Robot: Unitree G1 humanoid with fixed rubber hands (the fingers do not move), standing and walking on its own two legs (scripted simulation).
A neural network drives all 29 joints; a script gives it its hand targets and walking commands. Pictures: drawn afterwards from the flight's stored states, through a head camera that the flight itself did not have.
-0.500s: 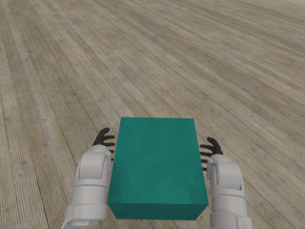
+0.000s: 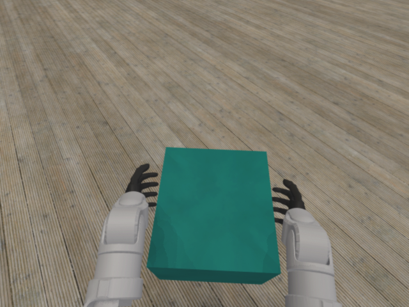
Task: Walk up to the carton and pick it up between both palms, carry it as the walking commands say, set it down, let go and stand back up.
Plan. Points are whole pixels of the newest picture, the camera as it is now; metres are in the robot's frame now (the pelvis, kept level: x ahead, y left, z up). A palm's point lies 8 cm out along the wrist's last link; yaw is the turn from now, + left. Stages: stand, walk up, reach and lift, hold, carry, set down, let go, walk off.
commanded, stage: carry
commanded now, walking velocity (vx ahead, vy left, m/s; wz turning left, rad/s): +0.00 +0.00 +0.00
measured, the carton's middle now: (213, 215) +0.32 -0.01 -0.04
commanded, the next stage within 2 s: none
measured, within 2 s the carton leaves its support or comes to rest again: neither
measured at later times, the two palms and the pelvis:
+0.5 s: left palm (133, 201) +0.29 +0.15 +0.06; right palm (292, 215) +0.28 -0.16 +0.04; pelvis +0.00 +0.00 +0.00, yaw +0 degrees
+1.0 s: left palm (133, 206) +0.29 +0.15 +0.05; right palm (291, 219) +0.28 -0.16 +0.04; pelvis +0.00 +0.00 +0.00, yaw +0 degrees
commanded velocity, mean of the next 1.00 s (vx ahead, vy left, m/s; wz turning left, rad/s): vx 0.00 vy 0.00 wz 0.00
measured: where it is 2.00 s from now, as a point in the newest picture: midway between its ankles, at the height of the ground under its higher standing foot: outside the picture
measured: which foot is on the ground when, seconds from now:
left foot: down 0.00-1.00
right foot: down 0.00-1.00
